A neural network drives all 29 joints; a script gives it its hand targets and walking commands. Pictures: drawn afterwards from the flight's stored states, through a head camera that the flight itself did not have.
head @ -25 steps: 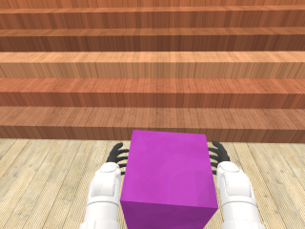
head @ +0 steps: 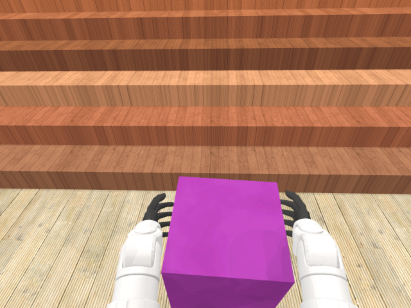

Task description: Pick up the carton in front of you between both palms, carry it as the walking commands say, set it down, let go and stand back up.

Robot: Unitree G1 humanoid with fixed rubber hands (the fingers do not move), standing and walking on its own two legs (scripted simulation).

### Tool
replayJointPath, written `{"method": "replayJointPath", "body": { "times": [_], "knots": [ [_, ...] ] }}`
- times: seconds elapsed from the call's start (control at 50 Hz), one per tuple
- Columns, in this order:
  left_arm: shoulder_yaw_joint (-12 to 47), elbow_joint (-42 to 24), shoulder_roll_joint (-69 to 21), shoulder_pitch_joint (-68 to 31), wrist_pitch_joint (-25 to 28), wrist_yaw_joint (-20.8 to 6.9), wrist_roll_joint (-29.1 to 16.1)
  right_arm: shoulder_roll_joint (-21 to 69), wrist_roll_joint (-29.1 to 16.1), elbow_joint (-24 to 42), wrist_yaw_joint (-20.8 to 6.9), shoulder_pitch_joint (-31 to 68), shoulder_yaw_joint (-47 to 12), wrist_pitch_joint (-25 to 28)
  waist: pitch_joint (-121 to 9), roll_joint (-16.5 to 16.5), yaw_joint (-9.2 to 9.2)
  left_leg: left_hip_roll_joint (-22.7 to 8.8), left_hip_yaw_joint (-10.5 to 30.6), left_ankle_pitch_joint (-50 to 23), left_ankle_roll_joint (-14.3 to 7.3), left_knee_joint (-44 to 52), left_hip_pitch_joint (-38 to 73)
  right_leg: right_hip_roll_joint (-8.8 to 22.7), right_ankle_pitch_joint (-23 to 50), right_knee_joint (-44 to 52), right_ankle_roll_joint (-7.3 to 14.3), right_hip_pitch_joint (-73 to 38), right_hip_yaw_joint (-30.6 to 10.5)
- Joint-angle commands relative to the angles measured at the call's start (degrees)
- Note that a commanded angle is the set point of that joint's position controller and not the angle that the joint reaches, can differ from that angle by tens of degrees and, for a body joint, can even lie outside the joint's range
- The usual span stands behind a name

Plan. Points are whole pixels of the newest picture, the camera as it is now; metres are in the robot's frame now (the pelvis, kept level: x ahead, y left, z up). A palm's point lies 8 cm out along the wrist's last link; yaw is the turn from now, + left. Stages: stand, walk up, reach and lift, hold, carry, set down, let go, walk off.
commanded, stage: hold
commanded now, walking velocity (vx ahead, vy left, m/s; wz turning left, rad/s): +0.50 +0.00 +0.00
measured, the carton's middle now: (222, 250) +0.29 +0.00 -0.03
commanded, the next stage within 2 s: carry in 0.02 s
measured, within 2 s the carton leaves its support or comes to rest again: neither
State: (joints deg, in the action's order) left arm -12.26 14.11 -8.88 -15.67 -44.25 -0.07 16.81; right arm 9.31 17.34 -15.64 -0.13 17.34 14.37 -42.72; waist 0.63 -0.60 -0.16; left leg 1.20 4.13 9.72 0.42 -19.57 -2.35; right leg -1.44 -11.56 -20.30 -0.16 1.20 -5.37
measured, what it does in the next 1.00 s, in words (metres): walks ahead: left foot, then right foot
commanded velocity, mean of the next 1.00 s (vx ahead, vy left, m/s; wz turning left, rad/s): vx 0.50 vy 0.00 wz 0.00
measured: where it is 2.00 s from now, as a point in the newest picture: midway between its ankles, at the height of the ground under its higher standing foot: (233, 199)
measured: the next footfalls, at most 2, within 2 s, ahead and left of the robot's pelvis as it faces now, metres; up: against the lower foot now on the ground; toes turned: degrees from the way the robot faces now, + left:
left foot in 0.56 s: +0.29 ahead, +0.08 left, +0.00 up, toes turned +8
right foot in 1.00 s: +0.59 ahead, -0.16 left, +0.00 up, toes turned -16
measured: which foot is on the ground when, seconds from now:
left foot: down 0.00-0.22, up 0.24-0.54, down 0.56-1.00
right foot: down 0.00-0.58, up 0.60-0.98, down 1.00-1.00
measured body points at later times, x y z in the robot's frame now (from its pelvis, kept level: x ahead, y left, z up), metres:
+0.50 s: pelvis +0.13 -0.02 +0.00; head +0.12 -0.02 +0.45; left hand +0.40 +0.12 +0.09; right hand +0.40 -0.18 +0.09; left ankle +0.20 +0.09 -0.72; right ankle +0.01 -0.12 -0.75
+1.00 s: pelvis +0.43 -0.05 -0.03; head +0.42 -0.06 +0.42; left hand +0.70 +0.08 +0.07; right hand +0.68 -0.22 +0.07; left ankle +0.25 +0.07 -0.74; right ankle +0.56 -0.15 -0.75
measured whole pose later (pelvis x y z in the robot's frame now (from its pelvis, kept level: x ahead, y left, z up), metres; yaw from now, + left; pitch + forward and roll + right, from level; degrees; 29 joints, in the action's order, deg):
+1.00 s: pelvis +0.43 -0.05 -0.03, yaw -3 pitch +4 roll +0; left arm -3.7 -29.2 -7.3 -1.8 -70.9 7.2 3.2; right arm 7.3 3.4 27.7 7.2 3.5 3.3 -70.0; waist -6.9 1.6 -0.9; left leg -4.7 -11.1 27.4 2.9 -21.4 4.1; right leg 3.3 -4.0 -27.5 1.9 28.2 13.1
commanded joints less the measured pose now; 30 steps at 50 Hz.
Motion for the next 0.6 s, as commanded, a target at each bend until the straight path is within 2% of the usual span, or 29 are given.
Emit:
{"method": "replayJointPath", "body": {
  "times": [0.0, 0.02, 0.04, 0.06, 0.08, 0.1, 0.12, 0.16, 0.18, 0.2, 0.22, 0.24, 0.26, 0.3, 0.34, 0.4, 0.46, 0.48, 0.5, 0.52, 0.54, 0.56, 0.58],
  "knots": [
    [31.41, -5.26, -53.94, -31.28, 2.37, -13.41, -17.22, 54.08, -17.19, 2.57, -14.5, 27.4, -31.9, 0.92, -11.44, 3.08, 0.17, -7.01, -1.76, -0.69, -0.58, -2.37, -1.4, 6.42, 1.77, -1.26, 0.68, 9.45, 0.52],
    [33.26, -6.5, -54.79, -31.99, 1.89, -13.23, -18.51, 54.95, -18.24, 3.16, -14.2, 27.04, -33.15, 0.42, -11.19, 4.82, 0.1, -5.77, -0.17, 17.29, -0.88, -0.06, -2.69, 5.16, -14.88, 0.72, 1.4, 13.24, -0.98],
    [32.89, -6.06, -53.72, -30.46, 1.49, -13.21, -18.61, 53.86, -18.14, 3.31, -13.9, 25.24, -33.34, -0.16, -9.96, 3.41, -0.22, -7.22, 3.61, 30.53, -1.84, 2.76, -6.19, 3.84, -25.73, -1.08, 0.98, 16.03, -0.09],
    [34.38, -7.74, -54.15, -31.33, 1.26, -13.11, -19.34, 54.07, -18.56, 4.78, -13.54, 25.08, -34.44, -0.52, -9.1, 4.79, -0.48, -9.05, 7.11, 37.98, -2.86, 5.44, -8.32, 2.12, -28.27, -5.12, 0.36, 19.21, 1.98],
    [36.83, -11.17, -54.98, -32.39, 0.88, -12.91, -20.89, 54.67, -19.8, 8.36, -13.1, 26.39, -36.74, -0.86, -9.78, 8.1, -0.36, -11.91, 10.24, 37.42, -4.01, 7.68, -7.95, 0.6, -22.28, -10.63, -0.32, 20.45, 5.12],
    [40.38, -16.33, -55.63, -35.42, 0.25, -12.58, -23.67, 55.43, -21.44, 12.64, -12.45, 27.83, -39.75, -1.47, -12.49, 10.65, -0.23, -14.63, 12.95, 31.15, -5.54, 7.77, -6.29, 0.39, -12.69, -15.21, -0.34, 19.25, 7.42],
    [42.32, -18.18, -55.31, -36.3, -0.94, -12.1, -25.54, 54.92, -22.52, 15.22, -11.69, 27.8, -41.48, -2.71, -14.55, 9.31, -0.06, -14.88, 11.53, 26.07, -6.31, 6.21, -5.97, 1.28, -9.4, -13.92, -0.1, 18.19, 7.97],
    [44.04, -19.21, -54.0, -32.14, -4.07, -10.9, -26.74, 53.11, -22.45, 17.81, -9.65, 23.04, -43.14, -6.07, -18.63, 5.19, 0.2, -11.45, 5.98, 25.78, -5.67, 3.43, -9.63, 0.83, -11.6, -5.96, 0.7, 10.38, 8.93],
    [43.99, -19.75, -52.86, -29.02, -5.95, -10.27, -26.51, 51.71, -22.6, 19.36, -8.68, 21.25, -43.69, -7.96, -19.69, 1.79, 0.59, -8.94, 1.8, 25.97, -4.56, -2.1, -14.71, 2.33, -12.34, -0.25, 1.77, 3.38, 6.37],
    [44.24, -22.42, -51.16, -27.96, -7.34, -9.59, -26.8, 50.88, -23.3, 22.59, -7.89, 21.54, -44.37, -9.54, -19.4, -6.51, 1.25, -4.69, -4.44, 23.1, -2.21, -14.28, -23.5, 10.29, -18.69, 6.54, 3.95, -2.91, -5.61],
    [42.51, -23.01, -49.02, -25.52, -8.71, -8.53, -25.51, 51.41, -25.01, 25.46, -7.71, 24.01, -46.4, -11.47, -14.73, -15.98, 2.21, -1.17, -10.35, 20.52, 0.32, -23.19, -36.26, 19.62, -24.96, 11.46, 8.43, -6.29, -20.4],
    [42.09, -23.54, -49.05, -23.89, -10.16, -7.44, -24.94, 50.48, -26.41, 26.89, -7.49, 25.54, -47.23, -12.97, -11.14, -12.8, 2.14, -4.29, -7.37, 19.3, 0.1, -25.13, -39.66, 22.97, -18.95, 11.3, 11.96, -5.16, -23.75],
    [42.63, -25.85, -48.86, -23.49, -11.47, -6.52, -25.46, 49.05, -27.03, 28.11, -7.11, 24.98, -47.48, -14.13, -10.76, -9.98, 2.15, -4.79, -7.58, 19.59, -0.01, -26.4, -41.42, 22.96, -12.33, 11.08, 12.83, -5.52, -23.71],
    [44.36, -33.03, -47.65, -23.51, -14.45, -4.93, -27.3, 49.13, -29.47, 30.14, -6.01, 20.92, -49.03, -16.69, -14.26, -3.34, 1.83, -4.76, -9.02, 15.61, -0.05, -24.5, -40.64, 19.95, 0.72, 8.67, 10.99, -9.0, -14.06],
    [45.35, -36.3, -46.99, -20.1, -17.1, -3.76, -28.72, 48.84, -30.82, 34.28, -4.73, 17.17, -50.24, -19.06, -17.51, -7.25, 1.99, -3.28, -11.82, 11.19, 0.2, -21.23, -37.23, 16.9, 9.91, 7.02, 9.28, -10.53, -7.75],
    [46.37, -40.74, -46.77, -14.31, -20.3, -3.37, -30.15, 48.42, -30.66, 39.01, -3.35, 11.41, -50.31, -21.9, -17.19, -8.96, 2.1, -1.91, -14.3, 6.81, 0.26, -15.44, -33.07, 15.18, 14.84, 6.3, 8.48, -8.64, -2.83],
    [46.79, -44.24, -46.6, -10.53, -22.61, -3.32, -31.32, 48.3, -30.61, 42.55, -2.57, 6.72, -49.48, -24.05, -16.23, -9.19, 1.54, -1.18, -16.02, 1.37, -0.34, -8.03, -24.12, 14.59, 13.26, 3.51, 7.28, -2.97, 1.05],
    [46.89, -45.17, -46.43, -9.33, -23.25, -3.27, -31.64, 48.17, -30.59, 43.78, -2.39, 5.76, -49.09, -24.67, -17.1, -7.8, 0.91, -0.09, -17.85, -1.39, -0.74, -3.52, -14.93, 13.34, 15.45, -1.14, 5.92, 2.0, 4.46],
    [47.05, -46.16, -46.3, -9.68, -23.87, -3.17, -31.92, 47.88, -30.86, 44.65, -2.27, 5.89, -48.61, -25.26, -19.71, -5.34, 0.5, -0.43, -18.12, -1.82, -1.55, -3.23, -2.45, 11.64, 18.18, -7.73, 4.45, 8.64, 7.74],
    [47.51, -48.23, -45.11, -12.13, -24.52, -2.89, -32.73, 46.6, -30.98, 45.39, -2.02, 5.93, -48.02, -25.75, -22.73, -0.89, -0.51, -6.06, -11.28, 3.09, -3.79, -3.72, 10.76, 9.69, 12.73, -17.82, 2.27, 19.58, 10.17],
    [47.86, -50.1, -44.16, -14.01, -25.37, -2.64, -33.56, 44.19, -30.37, 45.83, -1.61, 5.74, -47.04, -26.31, -24.84, 13.89, -1.1, -22.39, 13.23, 16.29, -8.56, 3.02, 18.97, 5.12, -6.98, -34.34, -0.84, 33.63, 13.58],
    [48.01, -51.11, -42.43, -16.84, -26.26, -2.35, -34.49, 44.27, -30.43, 45.48, -1.2, 7.37, -46.56, -26.68, -20.64, 16.01, -1.2, -28.03, 26.07, 13.23, -13.47, 8.07, 18.6, 1.94, -17.43, -43.49, -0.18, 43.61, 10.57],
    [48.91, -51.26, -42.16, -18.1, -26.84, -2.26, -35.35, 44.54, -30.12, 45.44, -0.77, 6.72, -45.98, -27.19, -20.02, 11.05, -1.33, -28.81, 26.36, 14.76, -14.75, 8.92, 12.98, 5.49, -16.65, -48.37, 1.37, 43.38, 6.83]
  ]
}}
